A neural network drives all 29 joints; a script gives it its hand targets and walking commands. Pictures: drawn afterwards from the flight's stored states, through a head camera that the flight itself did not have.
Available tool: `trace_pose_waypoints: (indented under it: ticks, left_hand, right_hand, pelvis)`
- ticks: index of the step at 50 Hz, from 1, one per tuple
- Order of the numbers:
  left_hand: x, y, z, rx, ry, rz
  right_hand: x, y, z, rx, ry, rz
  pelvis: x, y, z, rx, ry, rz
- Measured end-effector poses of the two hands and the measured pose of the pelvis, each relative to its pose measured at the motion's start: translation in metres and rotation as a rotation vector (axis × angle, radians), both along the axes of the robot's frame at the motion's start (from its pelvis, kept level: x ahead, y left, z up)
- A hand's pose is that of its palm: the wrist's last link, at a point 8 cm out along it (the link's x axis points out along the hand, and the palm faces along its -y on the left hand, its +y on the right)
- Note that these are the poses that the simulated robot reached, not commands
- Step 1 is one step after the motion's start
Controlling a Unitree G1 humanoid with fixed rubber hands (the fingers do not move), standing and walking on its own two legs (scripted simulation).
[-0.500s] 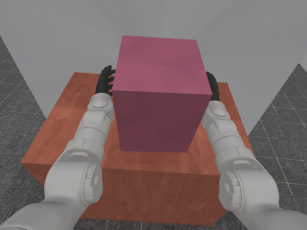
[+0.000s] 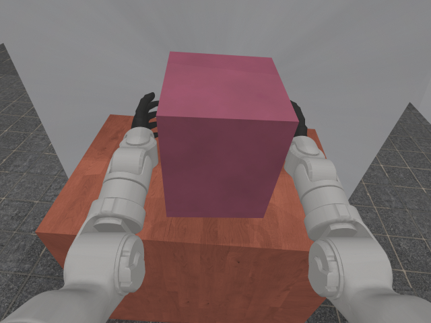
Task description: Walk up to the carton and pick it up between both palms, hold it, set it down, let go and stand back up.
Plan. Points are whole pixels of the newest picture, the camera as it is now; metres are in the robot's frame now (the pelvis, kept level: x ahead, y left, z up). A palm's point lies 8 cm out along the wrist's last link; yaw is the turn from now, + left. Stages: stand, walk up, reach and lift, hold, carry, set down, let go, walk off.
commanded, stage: reach and lift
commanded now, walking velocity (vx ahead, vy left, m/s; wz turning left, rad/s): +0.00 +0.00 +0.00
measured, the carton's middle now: (218, 138) +0.42 +0.02 +0.15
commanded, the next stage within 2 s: hold in 0.92 s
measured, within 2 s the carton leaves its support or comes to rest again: neither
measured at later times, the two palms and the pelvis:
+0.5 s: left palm (145, 127) +0.40 +0.16 +0.18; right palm (298, 137) +0.40 -0.13 +0.18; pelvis +0.00 +0.00 +0.00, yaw +0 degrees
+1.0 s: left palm (141, 120) +0.39 +0.16 +0.20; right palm (299, 130) +0.40 -0.13 +0.20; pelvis +0.00 +0.00 +0.00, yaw +0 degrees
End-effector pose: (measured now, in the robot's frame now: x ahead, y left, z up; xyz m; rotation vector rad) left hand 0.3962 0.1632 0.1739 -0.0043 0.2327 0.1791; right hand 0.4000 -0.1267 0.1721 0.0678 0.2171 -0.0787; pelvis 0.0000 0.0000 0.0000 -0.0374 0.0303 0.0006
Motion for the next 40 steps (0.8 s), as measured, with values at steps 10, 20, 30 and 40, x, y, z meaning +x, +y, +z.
trace_pose_waypoints:
  ticks: [10,20,30,40]
  left_hand:
    - [-0.003,-0.004,0.001,0.007,0.012,-0.003]
    - [0.002,-0.006,0.007,0.007,-0.001,-0.005]
    - [0.001,-0.004,0.020,0.011,-0.026,0.001]
    - [-0.002,-0.004,0.020,0.030,-0.008,-0.003]
  right_hand:
    - [-0.003,-0.004,0.002,-0.009,0.009,-0.003]
    - [0.000,-0.005,0.006,0.003,-0.004,-0.007]
    - [0.001,-0.003,0.016,0.026,-0.028,-0.005]
    - [-0.002,-0.004,0.016,0.022,-0.012,-0.004]
  pelvis:
    - [-0.002,-0.002,0.000,0.001,-0.003,0.003]
    - [0.000,-0.002,0.001,0.001,0.002,0.004]
    - [0.001,-0.002,0.001,0.001,0.001,0.004]
    - [0.000,-0.002,0.001,0.001,-0.015,0.005]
